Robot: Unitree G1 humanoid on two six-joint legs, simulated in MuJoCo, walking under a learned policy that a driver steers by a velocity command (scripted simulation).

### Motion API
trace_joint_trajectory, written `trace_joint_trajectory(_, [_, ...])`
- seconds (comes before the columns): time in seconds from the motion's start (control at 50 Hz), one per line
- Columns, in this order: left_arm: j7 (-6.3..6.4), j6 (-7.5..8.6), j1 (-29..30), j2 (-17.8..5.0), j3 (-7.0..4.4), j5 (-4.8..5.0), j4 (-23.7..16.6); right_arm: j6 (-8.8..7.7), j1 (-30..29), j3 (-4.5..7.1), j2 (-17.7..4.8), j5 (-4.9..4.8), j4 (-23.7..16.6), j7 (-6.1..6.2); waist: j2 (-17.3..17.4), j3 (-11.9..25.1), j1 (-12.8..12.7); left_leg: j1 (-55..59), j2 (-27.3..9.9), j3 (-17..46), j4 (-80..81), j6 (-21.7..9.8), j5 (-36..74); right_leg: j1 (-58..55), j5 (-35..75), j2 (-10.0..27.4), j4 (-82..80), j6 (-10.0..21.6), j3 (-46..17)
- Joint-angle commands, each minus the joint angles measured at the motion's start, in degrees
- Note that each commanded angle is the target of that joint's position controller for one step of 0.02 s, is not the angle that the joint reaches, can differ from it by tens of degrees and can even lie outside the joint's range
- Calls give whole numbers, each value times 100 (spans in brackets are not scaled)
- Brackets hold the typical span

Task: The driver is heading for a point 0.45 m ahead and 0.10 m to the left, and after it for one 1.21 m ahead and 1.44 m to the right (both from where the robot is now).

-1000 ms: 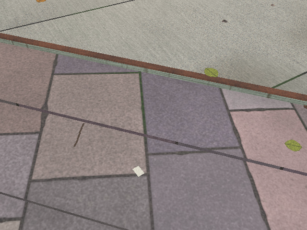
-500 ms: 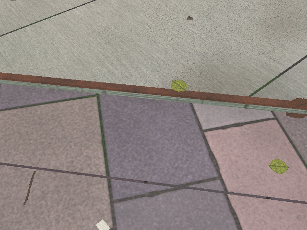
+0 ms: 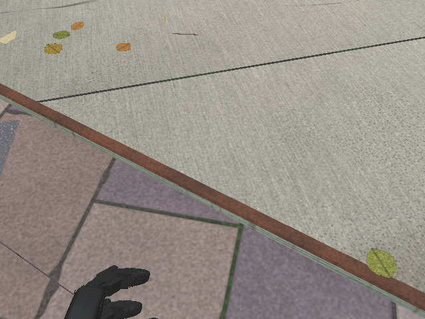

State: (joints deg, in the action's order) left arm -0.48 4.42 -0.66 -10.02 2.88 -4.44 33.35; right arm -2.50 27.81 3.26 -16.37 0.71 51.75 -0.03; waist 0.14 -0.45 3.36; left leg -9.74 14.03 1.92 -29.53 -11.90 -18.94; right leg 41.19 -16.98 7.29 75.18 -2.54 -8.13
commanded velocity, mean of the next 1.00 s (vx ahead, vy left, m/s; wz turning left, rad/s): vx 0.52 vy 0.00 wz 0.03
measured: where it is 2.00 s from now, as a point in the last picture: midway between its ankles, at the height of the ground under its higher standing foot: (206, 279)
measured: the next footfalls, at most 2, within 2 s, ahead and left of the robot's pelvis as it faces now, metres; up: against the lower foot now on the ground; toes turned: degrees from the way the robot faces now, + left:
right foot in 0.18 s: +0.41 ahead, -0.18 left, +0.02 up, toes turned +14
left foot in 0.56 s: +0.63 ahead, +0.16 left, +0.02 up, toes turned +15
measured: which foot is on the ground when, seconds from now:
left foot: down 0.00-0.20, up 0.22-0.54, down 0.56-0.98, up 1.00-1.00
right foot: up 0.00-0.16, down 0.18-0.56, up 0.58-0.96, down 0.98-1.00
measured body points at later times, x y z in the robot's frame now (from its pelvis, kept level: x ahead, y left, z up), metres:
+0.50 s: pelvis +0.42 -0.02 +0.04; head +0.46 +0.00 +0.49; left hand +0.26 +0.22 -0.08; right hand +0.77 -0.12 +0.00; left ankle +0.54 +0.14 -0.66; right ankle +0.37 -0.19 -0.70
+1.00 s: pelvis +0.61 +0.01 +0.02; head +0.63 -0.02 +0.47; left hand +0.76 +0.30 -0.05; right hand +0.77 -0.27 -0.08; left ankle +0.59 +0.15 -0.69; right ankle +0.66 -0.09 -0.70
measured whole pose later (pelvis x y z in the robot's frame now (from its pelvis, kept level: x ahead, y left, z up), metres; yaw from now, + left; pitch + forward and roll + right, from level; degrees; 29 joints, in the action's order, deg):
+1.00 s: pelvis +0.61 +0.01 +0.02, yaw -2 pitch +1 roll +3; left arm -0.1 -3.3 -11.4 -18.3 -4.9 0.5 35.4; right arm -0.7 4.7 4.1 -17.1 -0.9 42.9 0.7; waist 0.2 -2.1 -0.3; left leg -15.7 -8.0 -14.8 -37.6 2.9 -20.5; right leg 23.9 -14.1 2.8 37.0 2.4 3.4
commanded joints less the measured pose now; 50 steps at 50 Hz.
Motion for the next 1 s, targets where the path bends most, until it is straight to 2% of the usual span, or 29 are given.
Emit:
trace_joint_trajectory(0.02, [-47,-109,319,-800,-157,91,-501,-311,-518,212,-856,-51,-629,41,-490,-763,-294,-1425,-1211,1968,2049,-698,1690,-415,858,-19,-1729,-167,773])
trace_joint_trajectory(0.06, [-66,-100,770,-524,-45,245,-669,-265,-311,270,-950,-101,-606,-9,-157,-499,77,-1076,-1117,1760,2008,-441,2919,-1120,1483,-365,-3049,-76,1086])
trace_joint_trajectory(0.12, [20,-64,445,-792,-148,322,-611,-262,-340,364,-1173,-85,-604,-54,302,126,9,-74,-1297,1747,1222,-109,5031,-1990,1632,-836,-3951,130,1101])
trace_joint_trajectory(0.14, [89,-39,-69,-1079,-273,314,-466,-284,-396,391,-1270,-82,-631,-47,353,575,-242,135,-1337,1805,528,61,5817,-2706,1284,-1009,-4045,201,1005])
trace_joint_trajectory(0.16, [163,-3,-1063,-1416,-444,349,-234,-311,-683,429,-1450,-62,-715,-71,406,1147,-859,10,-1338,1845,-605,232,5824,-3811,963,-1000,-4196,269,838])
trace_joint_trajectory(0.18, [263,17,-2460,-1758,-646,323,145,-379,-1173,411,-1358,-22,-867,-98,298,1752,-1626,-702,-1123,1702,-2039,342,5074,-5282,485,-591,-4088,363,614])
trace_joint_trajectory(0.2, [355,40,-3417,-2212,-819,82,347,-447,-1311,190,-457,-49,-1156,-78,-960,2334,-1771,-2062,-634,1165,-4010,400,1115,-6600,-1889,973,-4583,574,-1218])
trace_joint_trajectory(0.22, [284,1,-2503,-2373,-843,-5,250,-398,-778,8,-172,-249,-1520,-119,-2512,2609,-878,-3153,-544,790,-4978,476,-623,-6523,-2915,1877,-6025,1005,-4282])
trace_joint_trajectory(0.24, [239,-35,-1585,-1715,-788,35,48,-249,-881,24,-552,-82,-1293,-67,-1459,1614,-714,-3513,-1119,639,-5190,425,6,-5582,-3823,1665,-6081,1074,-3807])
trace_joint_trajectory(0.26, [209,-52,-1320,-1287,-689,118,78,-159,-1120,61,-681,42,-1276,-126,-710,996,-645,-3442,-1356,434,-4954,473,359,-4794,-3021,1466,-5990,1046,-2851])
trace_joint_trajectory(0.28, [180,-51,-1421,-1136,-659,116,257,-78,-1325,75,-662,99,-1300,-198,-259,630,-618,-3342,-1523,355,-4798,522,342,-4283,-2110,1270,-6038,965,-2109])
trace_joint_trajectory(0.34, [112,157,-2027,-756,-542,166,935,62,-1914,-81,-179,186,-1719,-369,-318,-158,-447,-3352,-1788,488,-4383,671,210,-3411,496,972,-6279,988,-763])
trace_joint_trajectory(0.4, [-20,336,-1883,-1089,-585,268,1120,21,-2026,-184,-141,204,-1924,-338,-424,-280,-154,-2980,-1502,540,-2863,847,444,-3070,3609,785,-6410,1072,251])
trace_joint_trajectory(0.42, [-47,318,-1530,-1206,-601,299,1075,-14,-2024,-247,-108,189,-1940,-388,-496,-218,9,-2216,-1461,246,-1783,867,859,-2674,3736,453,-6449,926,829])
trace_joint_trajectory(0.44, [75,309,-1077,-1651,-753,748,900,-159,-2117,-246,-128,-205,-1885,-323,-555,-143,36,-1817,-1458,-1,-1302,941,1062,-2725,3841,187,-6349,1000,898])
trace_joint_trajectory(0.46, [123,327,-1337,-1845,-797,840,953,-254,-2412,-277,-214,-173,-1942,-344,-433,0,-89,-1406,-1362,-121,-912,1011,1503,-2725,3971,284,-6349,1053,768])
trace_joint_trajectory(0.5, [150,327,-1755,-2076,-884,751,1100,-334,-2559,-202,-447,-54,-1971,-356,-411,129,-84,-892,-1272,54,-325,962,2236,-3084,4069,433,-6132,972,506])
trace_joint_trajectory(0.54, [156,256,-1782,-2031,-882,723,1094,-339,-1882,-48,-749,96,-1711,-266,-477,467,306,95,-1167,2,256,754,2916,-3236,4447,172,-5099,660,563])
trace_joint_trajectory(0.56, [151,236,-1861,-1884,-833,690,1044,-313,-1491,45,-977,184,-1609,-178,-492,718,494,994,-1455,140,238,637,3810,-2731,3935,-128,-4175,422,632])
trace_joint_trajectory(0.58, [129,212,-2015,-1335,-643,490,812,-235,-969,135,-1461,372,-1600,-25,642,1551,547,2607,-3002,1316,-425,135,6917,-1380,759,-690,-1999,48,903])
trace_joint_trajectory(0.6, [121,136,-3165,-964,-510,587,950,-123,-1040,47,-1373,442,-1829,-13,1606,3074,145,3557,-4375,2730,-568,-800,8068,-636,-2511,-1026,-113,-108,182])
trace_joint_trajectory(0.62, [127,38,-3078,-1553,-687,676,1020,-11,-1316,52,-1108,206,-1917,-36,985,3039,126,2829,-3979,2337,-297,-737,6971,-624,-2300,-710,229,-127,-58])
trace_joint_trajectory(0.66, [260,-168,-2381,-1502,-750,678,853,15,-1890,-40,-628,-68,-1786,-24,434,1563,-150,1536,-3422,1437,220,-385,5225,9,-1597,-326,-67,-277,417])
trace_joint_trajectory(0.7, [340,-452,-2601,-1335,-791,634,831,21,-2424,-31,-500,34,-1734,-12,781,960,-611,-10,-3241,883,907,-288,4075,-636,-1177,-123,-12,-446,540])
trace_joint_trajectory(0.76, [375,-635,-2330,-1126,-815,589,557,-36,-2847,34,-474,114,-1678,78,768,644,-751,-757,-3250,173,1368,-291,3261,-819,-555,-16,-497,-456,641])
trace_joint_trajectory(0.84, [179,-638,-1773,-995,-768,534,292,-6,-2959,125,-626,26,-1532,231,640,712,-628,-671,-3196,-598,1315,-75,2753,-1464,638,31,-2063,-161,822])
trace_joint_trajectory(0.94, [-45,-784,-1432,-1210,-883,540,18,92,-2787,272,-878,-241,-1315,111,603,573,-589,-65,-3413,-988,619,423,2483,-2095,572,-314,-3606,304,1353])
trace_joint_trajectory(0.98, [51,-778,-1867,-1503,-1062,450,127,134,-2366,247,-613,-267,-1104,39,-175,489,-720,-493,-2868,-1414,-871,1003,1715,-3005,1546,-601,-4662,703,1123])
trace_joint_trajectory(1.0, [166,-741,-2045,-2432,-1289,430,5,153,-2244,202,-454,-12,-1302,19,-2088,265,-561,-2244,-2064,-1689,-2916,1618,-1138,-3896,4658,743,-5057,1379,-1053])
Keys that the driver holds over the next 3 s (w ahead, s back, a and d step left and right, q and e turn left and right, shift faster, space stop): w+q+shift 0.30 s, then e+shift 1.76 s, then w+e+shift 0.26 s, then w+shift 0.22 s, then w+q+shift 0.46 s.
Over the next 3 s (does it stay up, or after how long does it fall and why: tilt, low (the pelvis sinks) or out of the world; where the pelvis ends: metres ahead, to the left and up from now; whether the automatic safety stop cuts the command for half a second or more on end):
stays up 0.64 -0.51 0.02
